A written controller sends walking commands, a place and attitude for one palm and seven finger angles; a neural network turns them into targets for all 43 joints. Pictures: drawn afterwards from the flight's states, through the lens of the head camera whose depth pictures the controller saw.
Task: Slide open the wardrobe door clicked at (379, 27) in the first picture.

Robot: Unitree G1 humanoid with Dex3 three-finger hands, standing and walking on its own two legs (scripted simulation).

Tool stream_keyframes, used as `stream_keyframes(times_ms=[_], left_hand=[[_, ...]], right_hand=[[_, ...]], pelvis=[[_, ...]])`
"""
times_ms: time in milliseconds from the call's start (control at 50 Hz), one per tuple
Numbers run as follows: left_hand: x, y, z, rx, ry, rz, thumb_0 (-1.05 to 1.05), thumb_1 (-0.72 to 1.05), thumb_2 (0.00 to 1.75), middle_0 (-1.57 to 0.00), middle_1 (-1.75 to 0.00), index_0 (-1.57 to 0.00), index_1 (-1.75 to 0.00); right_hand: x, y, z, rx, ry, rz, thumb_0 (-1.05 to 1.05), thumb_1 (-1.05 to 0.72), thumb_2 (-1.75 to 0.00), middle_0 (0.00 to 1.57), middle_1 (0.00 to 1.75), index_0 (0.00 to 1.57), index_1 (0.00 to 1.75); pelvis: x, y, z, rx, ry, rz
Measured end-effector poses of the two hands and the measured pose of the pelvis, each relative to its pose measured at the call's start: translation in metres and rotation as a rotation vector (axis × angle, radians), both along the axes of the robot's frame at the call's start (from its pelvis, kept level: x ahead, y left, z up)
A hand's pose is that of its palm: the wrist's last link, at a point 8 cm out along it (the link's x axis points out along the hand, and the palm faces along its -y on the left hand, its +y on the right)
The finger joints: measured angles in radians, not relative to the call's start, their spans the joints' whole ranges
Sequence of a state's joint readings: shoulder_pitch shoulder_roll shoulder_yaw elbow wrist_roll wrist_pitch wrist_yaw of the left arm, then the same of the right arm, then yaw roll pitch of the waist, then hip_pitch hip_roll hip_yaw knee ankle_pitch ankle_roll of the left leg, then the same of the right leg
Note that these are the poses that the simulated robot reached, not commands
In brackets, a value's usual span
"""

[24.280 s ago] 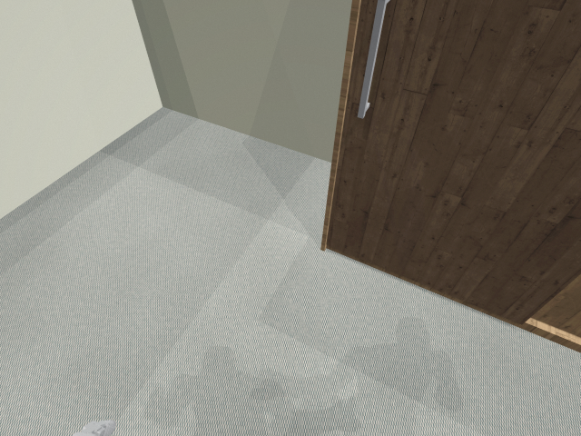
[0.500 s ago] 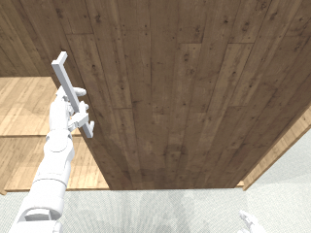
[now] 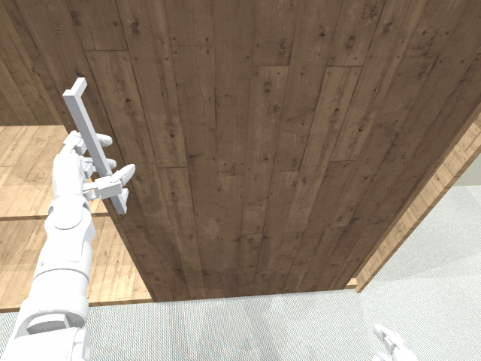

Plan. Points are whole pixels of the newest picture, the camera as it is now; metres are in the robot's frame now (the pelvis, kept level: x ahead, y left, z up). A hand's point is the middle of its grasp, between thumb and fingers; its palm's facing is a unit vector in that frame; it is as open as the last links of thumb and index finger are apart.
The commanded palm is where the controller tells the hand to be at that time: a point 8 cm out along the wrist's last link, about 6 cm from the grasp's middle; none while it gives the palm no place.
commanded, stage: loosen the grip on the handle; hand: left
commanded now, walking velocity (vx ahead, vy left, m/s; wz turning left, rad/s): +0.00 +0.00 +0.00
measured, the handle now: (104, 156) +0.44 +0.27 +0.10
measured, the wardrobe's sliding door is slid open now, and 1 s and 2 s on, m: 0.68 0.68 0.68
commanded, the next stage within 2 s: slip the hand off the handle in 0.34 s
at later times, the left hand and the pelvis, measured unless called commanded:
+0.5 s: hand (113, 177) +0.40 +0.24 +0.09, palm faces +0.33 -0.93 -0.18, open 14.6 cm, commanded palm +0.35 +0.29 +0.10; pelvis +0.02 +0.01 +0.00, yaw +0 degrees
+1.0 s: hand (73, 180) +0.38 +0.30 +0.10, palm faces +0.38 -0.91 -0.19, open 14.7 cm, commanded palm +0.34 +0.35 +0.10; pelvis +0.03 +0.00 -0.01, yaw +0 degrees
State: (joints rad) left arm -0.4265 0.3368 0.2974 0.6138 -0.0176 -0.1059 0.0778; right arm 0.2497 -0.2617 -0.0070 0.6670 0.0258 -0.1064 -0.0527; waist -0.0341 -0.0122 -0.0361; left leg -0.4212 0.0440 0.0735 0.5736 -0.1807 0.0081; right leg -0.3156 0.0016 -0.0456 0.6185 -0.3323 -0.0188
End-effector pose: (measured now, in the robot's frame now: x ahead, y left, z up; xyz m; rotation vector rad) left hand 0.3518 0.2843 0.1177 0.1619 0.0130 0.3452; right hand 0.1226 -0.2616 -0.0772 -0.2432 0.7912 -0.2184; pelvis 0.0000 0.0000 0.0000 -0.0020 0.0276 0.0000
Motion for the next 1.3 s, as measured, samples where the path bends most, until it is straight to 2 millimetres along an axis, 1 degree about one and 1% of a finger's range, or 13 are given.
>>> stream_keyframes(times_ms=[80, 140, 220, 300, 380, 480, 580, 720, 880, 980, 1080, 1200, 1300], left_hand=[[0.0, 0.0, -0.001, 0.022, -0.007, -0.005, 0.0, -0.06, 0.45, -0.39, -1.33, -0.35, -1.36], [0.002, 0.001, -0.004, 0.029, -0.001, -0.018, 0.0, -0.25, 0.35, -0.38, -1.32, -0.35, -1.34], [0.003, 0.002, -0.008, 0.031, -0.001, -0.018, 0.0, -0.41, 0.27, -0.36, -1.29, -0.34, -1.3], [0.004, 0.0, -0.01, 0.027, -0.016, -0.018, -0.01, -0.49, 0.23, -0.33, -1.24, -0.32, -1.24], [0.005, -0.001, -0.011, 0.027, -0.012, -0.015, -0.01, -0.52, 0.22, -0.29, -1.2, -0.29, -1.2], [0.006, -0.002, -0.012, 0.024, -0.011, -0.012, -0.01, -0.54, 0.21, -0.27, -1.17, -0.27, -1.17], [0.004, 0.01, -0.018, 0.025, 0.011, 0.016, -0.01, -0.54, 0.2, -0.26, -1.15, -0.26, -1.15], [-0.004, 0.028, -0.012, 0.039, -0.012, 0.029, -0.01, -0.55, 0.2, -0.25, -1.15, -0.25, -1.15], [-0.005, 0.045, -0.013, 0.03, 0.014, 0.037, -0.01, -0.55, 0.2, -0.25, -1.15, -0.25, -1.15], [-0.008, 0.059, -0.011, 0.031, 0.007, 0.045, -0.01, -0.55, 0.2, -0.25, -1.15, -0.25, -1.15], [-0.015, 0.071, -0.009, 0.033, 0.005, 0.046, -0.01, -0.55, 0.2, -0.25, -1.15, -0.25, -1.15], [-0.033, 0.066, -0.012, 0.034, -0.004, 0.011, -0.01, -0.55, 0.2, -0.25, -1.15, -0.25, -1.15], [-0.054, 0.06, -0.018, 0.034, -0.007, 0.018, -0.01, -0.55, 0.2, -0.25, -1.15, -0.25, -1.15]], right_hand=[[-0.016, -0.004, -0.005, -0.019, 0.034, -0.023, 0.01, -0.9, -0.9, 0.21, 0.3, 0.2, 0.3], [-0.026, -0.003, -0.01, -0.024, 0.068, -0.031, 0.01, -0.9, -0.9, 0.2, 0.3, 0.2, 0.3], [-0.033, 0.003, -0.016, -0.016, 0.101, -0.036, 0.01, -0.9, -0.9, 0.2, 0.3, 0.2, 0.3], [-0.03, 0.012, -0.022, 0.003, 0.115, -0.027, 0.01, -0.9, -0.9, 0.2, 0.3, 0.2, 0.3], [-0.019, 0.021, -0.024, 0.021, 0.11, -0.012, 0.01, -0.9, -0.9, 0.21, 0.3, 0.2, 0.3], [0.001, 0.03, -0.023, 0.036, 0.077, 0.013, 0.01, -0.9, -0.9, 0.21, 0.3, 0.21, 0.3], [0.02, 0.031, -0.018, 0.032, 0.048, 0.026, 0.01, -0.9, -0.9, 0.21, 0.3, 0.21, 0.3], [0.034, 0.026, -0.016, 0.014, 0.036, 0.039, 0.01, -0.9, -0.9, 0.21, 0.3, 0.21, 0.3], [0.032, 0.018, -0.017, -0.004, 0.063, 0.033, 0.01, -0.9, -0.9, 0.21, 0.3, 0.21, 0.3], [0.022, 0.014, -0.02, -0.007, 0.087, 0.013, 0.01, -0.9, -0.9, 0.21, 0.3, 0.21, 0.3], [0.009, 0.01, -0.023, -0.007, 0.113, -0.006, 0.01, -0.9, -0.9, 0.21, 0.3, 0.21, 0.3], [0.004, 0.011, -0.025, 0.001, 0.11, -0.011, 0.01, -0.9, -0.9, 0.21, 0.3, 0.21, 0.3], [0.013, 0.016, -0.022, 0.009, 0.062, 0.002, 0.01, -0.9, -0.9, 0.21, 0.3, 0.2, 0.3]], pelvis=[[-0.004, 0.001, -0.002, -0.003, 0.005, 0.002], [-0.005, 0.002, -0.003, -0.005, 0.011, 0.001], [-0.002, 0.005, -0.004, -0.008, 0.021, -0.002], [0.003, 0.008, -0.004, -0.009, 0.028, -0.003], [0.009, 0.01, -0.004, -0.01, 0.033, -0.004], [0.015, 0.012, -0.005, -0.009, 0.038, -0.002], [0.02, 0.011, -0.006, -0.008, 0.045, -0.003], [0.025, 0.01, -0.006, -0.012, 0.048, 0.007], [0.026, 0.007, -0.007, -0.014, 0.056, 0.014], [0.025, 0.005, -0.008, -0.015, 0.064, 0.009], [0.024, 0.005, -0.008, -0.018, 0.069, 0.007], [0.023, 0.007, -0.009, -0.019, 0.068, 0.005], [0.021, 0.008, -0.009, -0.018, 0.057, 0.004]])
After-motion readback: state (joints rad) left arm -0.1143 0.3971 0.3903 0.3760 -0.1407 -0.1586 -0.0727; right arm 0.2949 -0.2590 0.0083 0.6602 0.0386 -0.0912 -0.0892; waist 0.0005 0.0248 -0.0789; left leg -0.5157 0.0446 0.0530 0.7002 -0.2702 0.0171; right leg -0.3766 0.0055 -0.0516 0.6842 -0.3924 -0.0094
